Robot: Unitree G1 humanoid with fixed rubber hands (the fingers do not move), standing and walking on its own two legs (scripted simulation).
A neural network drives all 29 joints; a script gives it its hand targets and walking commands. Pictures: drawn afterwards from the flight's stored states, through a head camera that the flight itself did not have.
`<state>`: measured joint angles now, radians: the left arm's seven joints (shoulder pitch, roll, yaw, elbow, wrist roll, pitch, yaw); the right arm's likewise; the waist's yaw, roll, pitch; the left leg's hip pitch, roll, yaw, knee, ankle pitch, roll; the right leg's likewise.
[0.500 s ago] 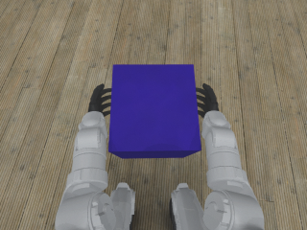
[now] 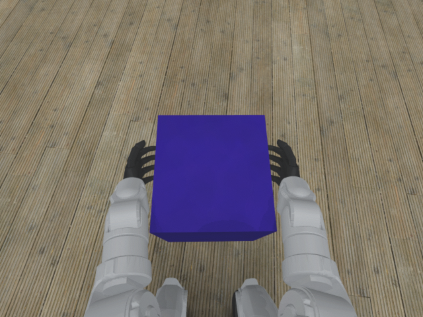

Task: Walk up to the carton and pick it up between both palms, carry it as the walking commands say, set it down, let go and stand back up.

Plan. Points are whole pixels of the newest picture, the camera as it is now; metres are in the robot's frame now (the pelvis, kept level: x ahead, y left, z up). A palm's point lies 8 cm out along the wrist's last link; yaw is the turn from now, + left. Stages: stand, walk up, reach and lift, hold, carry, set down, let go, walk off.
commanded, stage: reach and lift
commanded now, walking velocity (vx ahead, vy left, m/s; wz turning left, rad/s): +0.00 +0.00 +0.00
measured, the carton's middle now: (211, 185) +0.41 +0.00 -0.11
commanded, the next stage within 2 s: none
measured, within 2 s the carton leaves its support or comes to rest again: neither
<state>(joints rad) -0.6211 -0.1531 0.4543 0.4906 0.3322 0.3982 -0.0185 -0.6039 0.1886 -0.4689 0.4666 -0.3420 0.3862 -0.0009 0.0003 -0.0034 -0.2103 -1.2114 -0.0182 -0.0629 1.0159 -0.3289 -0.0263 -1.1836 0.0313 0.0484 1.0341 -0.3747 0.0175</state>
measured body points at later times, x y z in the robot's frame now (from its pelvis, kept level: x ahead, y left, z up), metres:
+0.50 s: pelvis +0.02 +0.00 +0.06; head +0.13 +0.01 +0.49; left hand +0.38 +0.16 +0.03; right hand +0.38 -0.14 +0.03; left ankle +0.07 +0.13 -0.65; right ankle +0.05 -0.13 -0.65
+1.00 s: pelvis +0.04 +0.00 +0.09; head +0.06 +0.01 +0.54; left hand +0.37 +0.15 +0.11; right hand +0.37 -0.15 +0.10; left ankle +0.07 +0.13 -0.65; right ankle +0.05 -0.13 -0.65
